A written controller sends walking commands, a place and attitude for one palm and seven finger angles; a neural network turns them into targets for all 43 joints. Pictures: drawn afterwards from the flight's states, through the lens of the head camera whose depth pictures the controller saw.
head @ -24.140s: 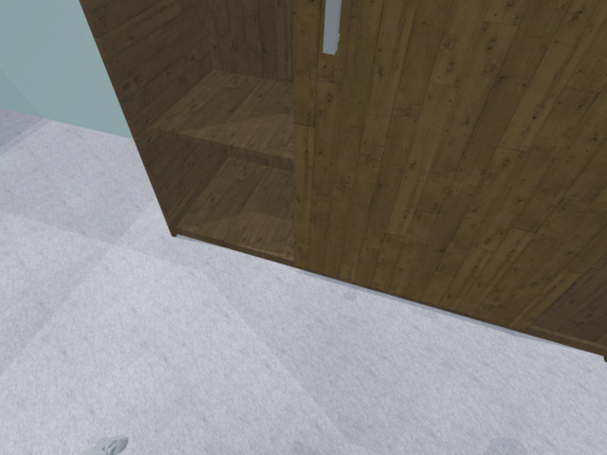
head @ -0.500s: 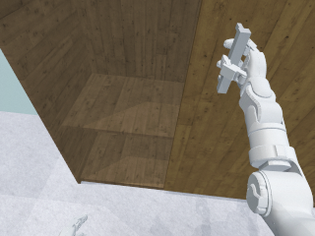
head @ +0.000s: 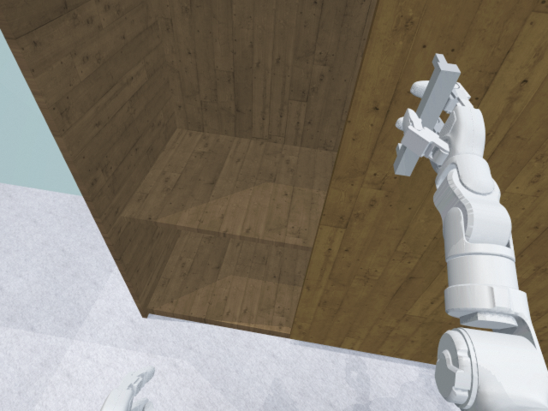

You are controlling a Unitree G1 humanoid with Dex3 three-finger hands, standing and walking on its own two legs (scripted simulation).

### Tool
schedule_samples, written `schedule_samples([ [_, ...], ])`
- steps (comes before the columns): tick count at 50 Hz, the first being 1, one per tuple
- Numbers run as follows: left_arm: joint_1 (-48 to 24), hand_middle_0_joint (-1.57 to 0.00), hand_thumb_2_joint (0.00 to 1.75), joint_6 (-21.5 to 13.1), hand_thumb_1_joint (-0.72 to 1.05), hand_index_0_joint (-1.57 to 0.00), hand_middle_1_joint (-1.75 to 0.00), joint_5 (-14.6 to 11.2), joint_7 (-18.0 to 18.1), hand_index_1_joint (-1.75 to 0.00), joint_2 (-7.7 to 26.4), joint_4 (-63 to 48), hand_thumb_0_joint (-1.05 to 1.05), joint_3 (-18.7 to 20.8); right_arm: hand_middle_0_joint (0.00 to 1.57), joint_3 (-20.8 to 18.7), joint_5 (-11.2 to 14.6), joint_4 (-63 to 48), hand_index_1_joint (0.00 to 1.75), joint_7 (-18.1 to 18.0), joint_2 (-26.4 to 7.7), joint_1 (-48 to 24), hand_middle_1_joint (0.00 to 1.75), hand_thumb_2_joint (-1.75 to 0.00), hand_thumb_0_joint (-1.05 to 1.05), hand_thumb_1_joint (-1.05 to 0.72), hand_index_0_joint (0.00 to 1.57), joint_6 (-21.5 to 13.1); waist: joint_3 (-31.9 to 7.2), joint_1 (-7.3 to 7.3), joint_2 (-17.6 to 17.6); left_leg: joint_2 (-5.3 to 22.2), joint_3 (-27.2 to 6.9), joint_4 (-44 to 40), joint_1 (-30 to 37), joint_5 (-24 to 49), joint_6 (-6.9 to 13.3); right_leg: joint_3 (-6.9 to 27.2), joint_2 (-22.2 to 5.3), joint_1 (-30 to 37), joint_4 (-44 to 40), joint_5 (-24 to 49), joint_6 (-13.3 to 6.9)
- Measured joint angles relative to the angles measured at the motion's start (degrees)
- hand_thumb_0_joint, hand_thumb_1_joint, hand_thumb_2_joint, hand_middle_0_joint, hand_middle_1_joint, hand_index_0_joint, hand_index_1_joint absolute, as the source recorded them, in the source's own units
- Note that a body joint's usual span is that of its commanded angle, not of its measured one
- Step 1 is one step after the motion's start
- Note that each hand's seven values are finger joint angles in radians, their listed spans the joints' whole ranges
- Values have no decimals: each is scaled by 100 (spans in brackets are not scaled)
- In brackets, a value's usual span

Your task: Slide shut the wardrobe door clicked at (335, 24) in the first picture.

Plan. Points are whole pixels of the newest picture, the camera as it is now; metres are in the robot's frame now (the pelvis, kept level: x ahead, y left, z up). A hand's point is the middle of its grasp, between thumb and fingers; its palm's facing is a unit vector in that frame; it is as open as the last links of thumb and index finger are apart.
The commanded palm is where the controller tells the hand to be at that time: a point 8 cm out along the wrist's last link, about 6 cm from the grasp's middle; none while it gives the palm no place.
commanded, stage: tug the door sideways, standing still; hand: right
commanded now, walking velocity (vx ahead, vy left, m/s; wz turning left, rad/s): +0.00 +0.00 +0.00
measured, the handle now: (419, 117) +0.49 -0.15 +0.23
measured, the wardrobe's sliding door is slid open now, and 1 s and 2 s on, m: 0.55 0.52 0.46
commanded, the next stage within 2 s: step sideways, sliding the door along in 0.96 s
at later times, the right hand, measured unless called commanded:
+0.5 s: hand (409, 129) +0.44 -0.12 +0.24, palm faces +0.15 +0.99 -0.02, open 6.0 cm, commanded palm +0.42 -0.12 +0.23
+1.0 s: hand (388, 129) +0.44 -0.09 +0.23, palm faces +0.13 +0.99 -0.05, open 6.1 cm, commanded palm +0.42 -0.09 +0.23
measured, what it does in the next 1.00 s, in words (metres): stands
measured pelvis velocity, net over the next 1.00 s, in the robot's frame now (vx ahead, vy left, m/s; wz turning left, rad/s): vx -0.03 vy -0.01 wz -0.07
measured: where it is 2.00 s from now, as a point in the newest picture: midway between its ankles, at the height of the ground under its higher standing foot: outside the picture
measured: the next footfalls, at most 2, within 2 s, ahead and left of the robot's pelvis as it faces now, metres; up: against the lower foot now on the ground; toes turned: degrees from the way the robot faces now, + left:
left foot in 1.86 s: +0.19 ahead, +0.36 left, +0.00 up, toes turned -10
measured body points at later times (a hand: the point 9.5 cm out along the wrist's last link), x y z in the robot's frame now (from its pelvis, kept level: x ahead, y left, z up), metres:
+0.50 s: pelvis +0.00 +0.00 +0.00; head +0.00 +0.02 +0.45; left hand +0.16 +0.22 -0.11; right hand +0.42 -0.17 +0.24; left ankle -0.03 +0.12 -0.74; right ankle -0.04 -0.10 -0.74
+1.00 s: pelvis -0.03 -0.01 +0.00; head -0.01 +0.01 +0.44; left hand +0.08 +0.22 -0.14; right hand +0.42 -0.15 +0.24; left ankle -0.03 +0.12 -0.74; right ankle -0.04 -0.10 -0.74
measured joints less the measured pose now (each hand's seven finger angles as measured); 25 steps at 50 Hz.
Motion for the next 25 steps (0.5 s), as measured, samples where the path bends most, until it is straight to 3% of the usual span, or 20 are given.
schedule_samples([
  [7,-218,-20,90,128,91,-20,-30,8,0,-30,5,-103,1,10,29,38,25,-686,134,7,96,280,140,-76,0,-74,27,410,-31,-69,-5,-1,13,-51,84,-65,-1,14,0,70,-36,-57,5],
  [13,-379,-20,90,160,91,-20,-30,30,67,-30,11,9,1,22,33,306,-23,-385,136,-70,251,-176,140,-80,1,-70,32,632,-34,-244,56,33,201,19,61,-138,9,200,30,-56,103,-107,11],
  [17,-458,-20,90,156,91,-20,-30,59,65,-30,-14,85,1,27,34,425,-74,-15,137,-276,369,-488,140,-82,1,-70,34,584,-35,-302,76,68,293,88,-11,-149,11,293,65,-166,176,-87,14],
  [25,-329,-20,90,48,91,-20,-30,87,31,-30,-134,210,1,-8,33,586,-126,815,139,-564,404,-923,140,-83,1,-72,30,181,-9,-281,67,125,347,204,-121,-129,-4,349,119,-290,266,-26,-3],
])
